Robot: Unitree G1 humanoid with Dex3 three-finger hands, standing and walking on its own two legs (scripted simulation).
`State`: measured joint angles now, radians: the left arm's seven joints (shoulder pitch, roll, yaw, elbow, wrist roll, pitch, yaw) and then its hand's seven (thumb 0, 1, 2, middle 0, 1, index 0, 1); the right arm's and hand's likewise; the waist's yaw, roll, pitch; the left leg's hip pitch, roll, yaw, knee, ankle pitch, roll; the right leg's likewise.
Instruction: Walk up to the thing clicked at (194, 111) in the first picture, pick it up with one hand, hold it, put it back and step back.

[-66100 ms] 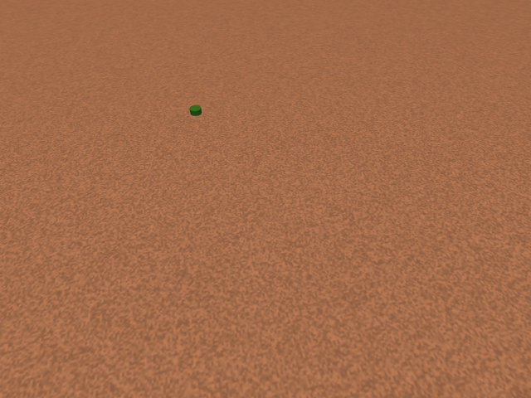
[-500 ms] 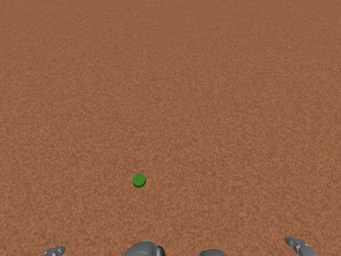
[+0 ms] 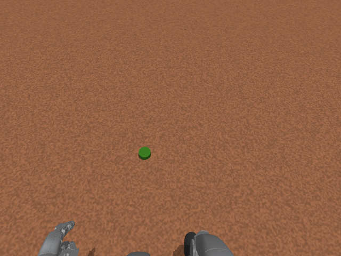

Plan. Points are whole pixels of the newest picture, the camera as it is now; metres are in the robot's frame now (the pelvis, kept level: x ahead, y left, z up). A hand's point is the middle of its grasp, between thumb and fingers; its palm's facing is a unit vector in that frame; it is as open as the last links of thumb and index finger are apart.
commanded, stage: step back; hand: left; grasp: from above
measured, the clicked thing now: (144, 153) +0.74 +0.18 -0.73
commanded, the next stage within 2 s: stand in 1.96 s
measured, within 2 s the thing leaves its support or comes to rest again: neither
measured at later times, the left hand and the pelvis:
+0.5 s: hand out of the picture -0.10 +0.23 -0.13, palm faces -0.08 -0.91 -0.40, open 7.4 cm; pelvis -0.17 -0.03 +0.01, yaw -6 degrees
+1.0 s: hand out of the picture -0.24 +0.23 -0.14, palm faces -0.01 -0.94 -0.35, open 7.4 cm; pelvis -0.33 -0.04 +0.01, yaw -1 degrees
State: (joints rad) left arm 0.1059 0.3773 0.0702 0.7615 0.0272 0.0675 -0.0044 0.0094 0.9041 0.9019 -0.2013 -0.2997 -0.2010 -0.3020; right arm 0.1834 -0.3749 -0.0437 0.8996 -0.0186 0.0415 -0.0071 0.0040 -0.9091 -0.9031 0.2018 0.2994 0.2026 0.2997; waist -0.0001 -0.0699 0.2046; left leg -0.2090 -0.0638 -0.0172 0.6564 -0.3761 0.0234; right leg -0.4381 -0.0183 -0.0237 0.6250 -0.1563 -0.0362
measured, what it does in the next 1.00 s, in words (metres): walks backwards: right foot, then left foot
